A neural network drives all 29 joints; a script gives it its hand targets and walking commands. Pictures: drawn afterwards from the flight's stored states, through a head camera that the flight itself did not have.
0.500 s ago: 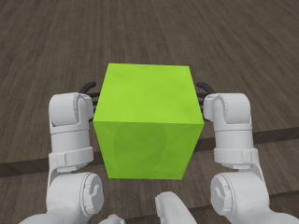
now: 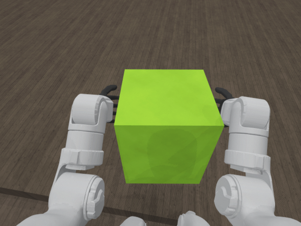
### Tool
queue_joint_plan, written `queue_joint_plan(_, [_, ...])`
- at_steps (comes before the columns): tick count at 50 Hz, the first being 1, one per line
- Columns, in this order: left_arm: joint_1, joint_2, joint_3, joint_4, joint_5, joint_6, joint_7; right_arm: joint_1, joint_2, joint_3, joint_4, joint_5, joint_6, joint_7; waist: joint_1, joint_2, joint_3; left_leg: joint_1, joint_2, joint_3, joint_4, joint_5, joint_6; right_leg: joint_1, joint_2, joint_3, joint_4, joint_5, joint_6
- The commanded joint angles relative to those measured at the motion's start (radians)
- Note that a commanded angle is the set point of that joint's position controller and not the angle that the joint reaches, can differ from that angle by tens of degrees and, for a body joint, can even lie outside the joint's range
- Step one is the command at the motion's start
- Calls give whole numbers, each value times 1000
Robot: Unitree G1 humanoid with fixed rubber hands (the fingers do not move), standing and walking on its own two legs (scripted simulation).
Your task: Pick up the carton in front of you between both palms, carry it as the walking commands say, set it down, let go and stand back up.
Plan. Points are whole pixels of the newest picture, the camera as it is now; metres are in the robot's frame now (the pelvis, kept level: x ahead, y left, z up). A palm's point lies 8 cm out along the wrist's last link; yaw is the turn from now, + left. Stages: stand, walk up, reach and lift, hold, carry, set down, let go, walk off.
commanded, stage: carry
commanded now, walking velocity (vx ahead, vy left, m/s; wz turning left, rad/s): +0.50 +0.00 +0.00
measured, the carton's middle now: (163, 128) +0.37 +0.04 +0.05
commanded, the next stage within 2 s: none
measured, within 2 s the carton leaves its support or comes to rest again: neither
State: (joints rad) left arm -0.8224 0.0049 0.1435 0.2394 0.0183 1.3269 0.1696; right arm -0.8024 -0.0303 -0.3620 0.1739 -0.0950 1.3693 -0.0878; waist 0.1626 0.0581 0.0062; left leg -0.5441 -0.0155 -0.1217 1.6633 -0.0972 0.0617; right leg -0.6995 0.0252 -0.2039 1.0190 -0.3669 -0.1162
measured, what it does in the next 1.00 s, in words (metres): climbs: left foot 0.17 m higher, then right foot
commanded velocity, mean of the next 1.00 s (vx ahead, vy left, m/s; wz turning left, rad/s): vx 0.50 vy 0.00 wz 0.00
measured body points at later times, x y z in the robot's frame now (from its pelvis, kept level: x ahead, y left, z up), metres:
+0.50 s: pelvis +0.30 +0.06 +0.13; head +0.30 +0.03 +0.58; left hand +0.69 +0.17 +0.30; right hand +0.67 -0.13 +0.29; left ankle +0.45 +0.13 -0.49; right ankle +0.13 -0.07 -0.56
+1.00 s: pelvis +0.59 +0.02 +0.23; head +0.57 +0.02 +0.68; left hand +0.97 +0.17 +0.43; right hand +0.97 -0.13 +0.43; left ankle +0.46 +0.13 -0.47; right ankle +0.71 -0.06 -0.49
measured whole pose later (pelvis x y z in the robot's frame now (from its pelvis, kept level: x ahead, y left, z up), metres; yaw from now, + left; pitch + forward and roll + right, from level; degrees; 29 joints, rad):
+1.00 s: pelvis +0.59 +0.02 +0.23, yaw +1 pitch +4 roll +0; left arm -0.91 0.05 0.27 0.24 0.08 1.36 0.11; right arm -0.90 -0.03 -0.26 0.22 -0.06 1.37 -0.13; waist -0.01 0.00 -0.14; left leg -0.22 0.05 0.08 0.79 -0.49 0.00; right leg -0.53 0.00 -0.13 0.57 -0.10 -0.08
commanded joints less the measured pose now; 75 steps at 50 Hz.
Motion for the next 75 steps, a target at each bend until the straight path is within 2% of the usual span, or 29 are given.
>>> queue_joint_plan(1, [-1029,-1256,-530,-391,-565,-60,-289,-864,1037,563,-213,363,-48,166,-93,-117,-600,-377,1,-37,294,-44,49,738,-268,684,-506,56,-129])
queue_joint_plan(6, [-885,-1172,-529,-393,-521,-29,-284,-797,1013,673,-302,375,-53,131,-89,-53,-529,-539,67,110,60,-107,56,820,-275,499,-569,208,-135])
queue_joint_plan(8, [-811,-1095,-510,-361,-479,-5,-278,-766,993,696,-280,382,-38,129,-55,-140,-533,-683,47,190,270,-158,68,900,-322,505,-609,425,-191])
queue_joint_plan(11, [-757,-1002,-481,-278,-429,24,-283,-766,966,717,-210,395,-8,134,-13,-137,-456,-1139,86,107,635,-447,88,1152,-402,581,-646,265,-190])
queue_joint_plan(14, [-807,-955,-442,-243,-426,44,-299,-812,955,694,-145,403,8,131,-88,-107,-309,-1006,117,213,338,-357,54,862,-271,387,-769,14,-73])
queue_joint_plan(16, [-826,-934,-393,-206,-414,59,-301,-859,971,683,-110,424,24,124,-122,-239,-274,-671,136,301,64,-315,57,618,-238,261,-1005,171,-121])
queue_joint_plan(18, [-829,-917,-345,-158,-396,77,-302,-898,1016,680,-71,461,29,118,-149,-308,-329,-369,83,377,-195,-225,85,567,-181,62,-979,695,-106])
queue_joint_plan(20, [-806,-914,-299,-102,-367,84,-299,-888,1064,660,-23,491,29,118,-199,-340,-452,-124,-24,454,-427,-176,116,670,-218,20,-780,1472,-87])
queue_joint_plan(22, [-793,-921,-265,-65,-327,77,-297,-907,1114,647,-5,518,16,127,-295,-418,-610,103,-109,432,-669,-251,110,807,-254,20,-417,1768,-46])
queue_joint_plan(23, [-802,-923,-266,-51,-316,68,-296,-925,1160,634,-19,529,4,140,-316,-375,-695,334,-47,158,-818,-353,116,674,-223,121,-134,1504,-7])
queue_joint_plan(24, [-774,-971,-253,-42,-296,50,-301,-941,1173,645,-31,544,-17,154,-296,27,-777,574,252,-513,-1110,-338,262,289,-56,165,279,775,74])
queue_joint_plan(25, [-790,-952,-254,-57,-279,40,-297,-925,1213,640,-26,561,-33,170,-291,200,-804,558,284,-764,-1276,-169,338,164,73,346,701,245,80])
queue_joint_plan(27, [-816,-985,-252,-92,-266,19,-283,-1005,1261,673,-115,603,-59,193,-237,-18,-725,532,286,-535,-1126,-169,278,-51,16,412,942,159,28])
queue_joint_plan(30, [-890,-1014,-305,-224,-304,5,-263,-1083,1296,705,-242,635,-82,206,-188,-29,-558,453,254,-276,-1114,-239,177,-177,-74,347,828,126,-6])
queue_joint_plan(33, [-874,-1026,-385,-318,-333,3,-245,-999,1257,709,-274,612,-75,195,-225,-57,-537,509,265,-181,-1145,-157,191,-219,-81,267,560,-99,13])
queue_joint_plan(35, [-813,-1035,-431,-320,-348,8,-239,-928,1207,699,-287,576,-59,183,-232,-16,-557,556,271,-124,-1163,78,189,-228,-98,226,426,32,29])
queue_joint_plan(41, [-789,-1007,-482,-267,-350,40,-236,-765,1059,674,-170,478,-11,186,-250,91,-524,611,204,94,-1243,232,143,-92,-81,123,-141,285,58])
queue_joint_plan(45, [-785,-1014,-460,-145,-367,48,-255,-743,1026,639,-64,445,-5,199,-232,129,-459,637,189,152,-1196,410,81,71,-12,39,-423,300,59])
queue_joint_plan(47, [-768,-1022,-424,-68,-369,44,-266,-755,1020,617,-22,439,-8,201,-178,100,-491,602,162,215,-1009,551,21,306,38,3,-588,358,45])
queue_joint_plan(48, [-758,-1022,-400,-35,-365,40,-271,-765,1016,607,-3,440,-10,203,-150,59,-544,471,141,241,-865,425,-2,525,-1,44,-585,354,35])
queue_joint_plan(49, [-745,-1018,-371,-8,-366,37,-276,-765,1008,588,19,439,-10,204,-139,-51,-591,272,139,231,-717,94,-40,737,-215,307,-546,385,31])
queue_joint_plan(50, [-750,-980,-345,12,-344,33,-272,-803,1054,594,9,441,-7,196,-138,-329,-629,-52,-5,199,-506,-322,-76,959,-425,721,-594,419,-112])
queue_joint_plan(51, [-758,-1011,-337,-2,-359,24,-274,-822,1044,580,14,429,-9,192,-119,-339,-583,-204,-12,123,-391,-424,-64,961,-412,795,-652,328,-144])
queue_joint_plan(54, [-806,-1088,-351,-93,-387,3,-285,-810,1130,594,13,446,-26,185,-131,-128,-520,-253,80,94,-410,-260,-46,814,-333,569,-667,310,-77])
queue_joint_plan(60, [-786,-1177,-427,-224,-412,-48,-292,-776,1245,674,-105,476,-86,168,-152,-158,-536,-267,123,135,-601,-132,-94,814,-294,386,-760,259,-75])
queue_joint_plan(69, [-430,-1181,-569,-386,-336,-112,-299,-449,1283,833,-257,443,-152,187,-130,-217,-475,-110,43,267,-1146,91,-78,991,-219,174,-698,803,-4])
queue_joint_plan(73, [-231,-1144,-649,-491,-316,-121,-306,-252,1230,879,-347,410,-158,204,-153,-183,-541,400,-1,355,-1368,211,-36,804,-173,64,-432,899,73])
queue_joint_plan(74, [-192,-1126,-669,-512,-314,-120,-311,-170,1208,876,-356,392,-159,211,-175,-119,-608,671,157,197,-1306,198,-9,590,-174,84,-271,612,100])
queue_joint_plan(75, [-162,-1144,-702,-525,-328,-111,-320,-117,1158,866,-355,353,-165,213,-176,115,-723,993,409,-143,-1195,380,118,279,-109,102,-34,273,129])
